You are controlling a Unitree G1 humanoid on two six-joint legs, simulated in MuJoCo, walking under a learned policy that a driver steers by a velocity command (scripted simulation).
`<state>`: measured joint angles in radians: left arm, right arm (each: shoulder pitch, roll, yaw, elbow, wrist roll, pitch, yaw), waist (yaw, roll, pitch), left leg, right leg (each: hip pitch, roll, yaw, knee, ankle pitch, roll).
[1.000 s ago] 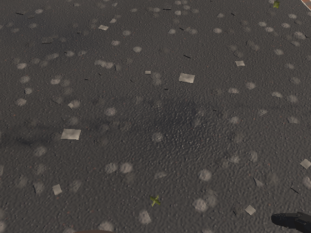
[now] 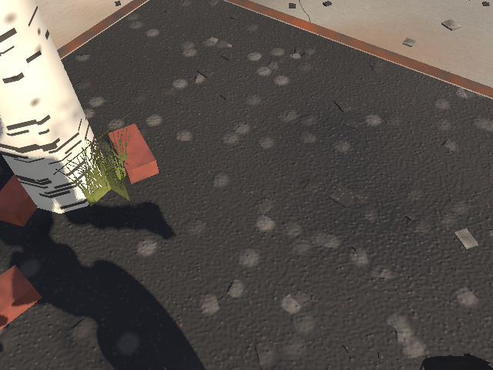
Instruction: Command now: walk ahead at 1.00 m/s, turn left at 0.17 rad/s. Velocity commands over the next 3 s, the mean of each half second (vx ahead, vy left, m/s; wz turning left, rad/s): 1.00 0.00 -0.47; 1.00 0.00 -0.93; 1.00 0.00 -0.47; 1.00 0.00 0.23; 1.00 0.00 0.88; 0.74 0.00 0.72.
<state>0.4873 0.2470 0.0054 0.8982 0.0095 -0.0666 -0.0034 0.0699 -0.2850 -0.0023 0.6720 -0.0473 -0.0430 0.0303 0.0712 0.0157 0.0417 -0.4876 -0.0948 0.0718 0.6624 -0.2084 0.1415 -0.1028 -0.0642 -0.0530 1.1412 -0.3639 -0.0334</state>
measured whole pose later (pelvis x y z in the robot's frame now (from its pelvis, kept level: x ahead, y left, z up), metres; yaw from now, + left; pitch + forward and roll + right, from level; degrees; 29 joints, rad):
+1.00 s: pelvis +0.92 -0.19 +0.02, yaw -45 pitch +2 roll +2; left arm 0.15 0.39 0.07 0.67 0.03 0.00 -0.06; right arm 0.38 -0.33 -0.05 0.78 -0.03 -0.09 -0.01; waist -0.04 -0.07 0.00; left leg -0.13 0.02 0.14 0.41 -0.30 -0.02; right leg -0.66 -0.03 -0.01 1.28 -0.24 -0.09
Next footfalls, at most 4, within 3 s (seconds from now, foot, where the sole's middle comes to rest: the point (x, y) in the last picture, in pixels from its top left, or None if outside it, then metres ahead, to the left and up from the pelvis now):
0.38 right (323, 328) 0.57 -0.12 -0.75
0.78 left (305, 196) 1.01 -0.08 -0.75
1.24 right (436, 169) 1.14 -0.52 -0.75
1.66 left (491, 92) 1.55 -0.80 -0.75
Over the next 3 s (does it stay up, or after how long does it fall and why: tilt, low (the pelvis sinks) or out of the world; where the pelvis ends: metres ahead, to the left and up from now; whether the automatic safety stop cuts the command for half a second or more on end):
stays up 2.23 -1.45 0.00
